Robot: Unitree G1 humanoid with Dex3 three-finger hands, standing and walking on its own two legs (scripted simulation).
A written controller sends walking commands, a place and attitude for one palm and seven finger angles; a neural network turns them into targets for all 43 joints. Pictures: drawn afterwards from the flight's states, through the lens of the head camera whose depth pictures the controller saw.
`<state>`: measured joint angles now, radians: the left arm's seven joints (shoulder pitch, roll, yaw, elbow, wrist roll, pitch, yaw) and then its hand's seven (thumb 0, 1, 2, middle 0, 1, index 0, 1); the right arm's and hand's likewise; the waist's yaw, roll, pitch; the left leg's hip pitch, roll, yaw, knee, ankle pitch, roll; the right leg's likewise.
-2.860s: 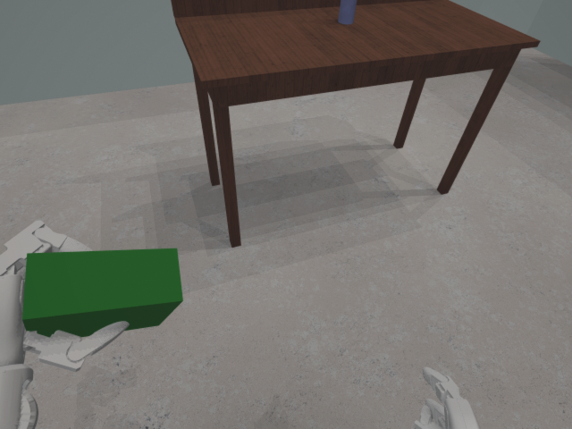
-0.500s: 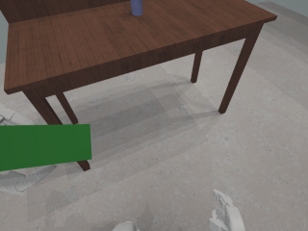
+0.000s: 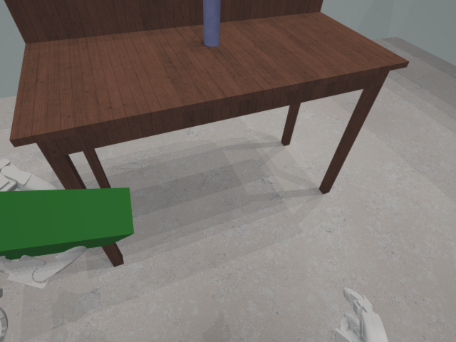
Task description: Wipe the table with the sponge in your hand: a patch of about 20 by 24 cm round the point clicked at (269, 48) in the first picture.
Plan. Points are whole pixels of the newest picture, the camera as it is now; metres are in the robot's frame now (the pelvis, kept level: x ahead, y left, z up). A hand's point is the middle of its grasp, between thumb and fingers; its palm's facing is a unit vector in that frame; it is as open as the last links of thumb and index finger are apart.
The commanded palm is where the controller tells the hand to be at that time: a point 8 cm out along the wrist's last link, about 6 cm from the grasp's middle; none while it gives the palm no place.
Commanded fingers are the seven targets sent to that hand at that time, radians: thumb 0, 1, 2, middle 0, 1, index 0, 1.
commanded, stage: take the last steps up to it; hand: left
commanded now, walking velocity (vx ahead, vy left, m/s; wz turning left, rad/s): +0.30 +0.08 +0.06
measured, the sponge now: (84, 222) +0.23 +0.21 +0.16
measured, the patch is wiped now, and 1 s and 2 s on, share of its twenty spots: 0.00 0.00 0.00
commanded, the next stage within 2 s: come to a stop and stand still in 1.96 s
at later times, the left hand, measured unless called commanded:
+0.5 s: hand (90, 193) +0.27 +0.21 +0.17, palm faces +0.39 -0.78 -0.49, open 10.1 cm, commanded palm +0.21 +0.26 +0.18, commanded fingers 0.00 0.10 1.30 -1.20 -1.60 -1.20 -1.60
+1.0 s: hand (97, 137) +0.37 +0.24 +0.19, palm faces +0.40 -0.77 -0.49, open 10.1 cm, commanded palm +0.32 +0.28 +0.18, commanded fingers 0.00 0.10 1.30 -1.20 -1.60 -1.20 -1.60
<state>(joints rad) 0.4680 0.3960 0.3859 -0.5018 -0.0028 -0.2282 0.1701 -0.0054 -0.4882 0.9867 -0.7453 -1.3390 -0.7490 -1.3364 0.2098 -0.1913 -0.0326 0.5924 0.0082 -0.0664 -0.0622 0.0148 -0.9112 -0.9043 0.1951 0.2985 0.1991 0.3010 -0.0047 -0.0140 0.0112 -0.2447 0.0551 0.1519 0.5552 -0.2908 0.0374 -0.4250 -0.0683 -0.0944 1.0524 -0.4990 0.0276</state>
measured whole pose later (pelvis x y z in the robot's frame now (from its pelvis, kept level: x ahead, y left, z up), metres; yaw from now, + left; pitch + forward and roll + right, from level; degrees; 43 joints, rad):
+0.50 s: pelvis +0.06 -0.03 +0.01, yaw +3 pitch +0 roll +2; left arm 0.50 0.36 0.35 -0.47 0.00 -0.24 0.14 -0.01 -0.49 0.99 -0.74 -1.34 -0.75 -1.34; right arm 0.20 -0.26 -0.04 0.64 -0.01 -0.05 -0.06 0.02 -0.91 -0.90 0.20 0.30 0.20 0.30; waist -0.01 0.00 0.06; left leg -0.48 0.09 0.10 0.87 -0.31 -0.02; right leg -0.21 -0.09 -0.16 0.48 -0.27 -0.02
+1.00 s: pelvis +0.16 +0.00 +0.00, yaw +0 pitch +0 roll +0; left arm 0.49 0.38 0.36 -0.51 -0.01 -0.22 0.14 -0.01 -0.49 0.99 -0.74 -1.35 -0.74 -1.34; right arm 0.23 -0.11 0.05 0.62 -0.01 -0.10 -0.05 0.01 -0.90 -0.90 0.20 0.30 0.21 0.30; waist 0.02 0.04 0.03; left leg -0.21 0.09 0.18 0.50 -0.29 -0.01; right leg -0.37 -0.06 -0.16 0.67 -0.35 0.04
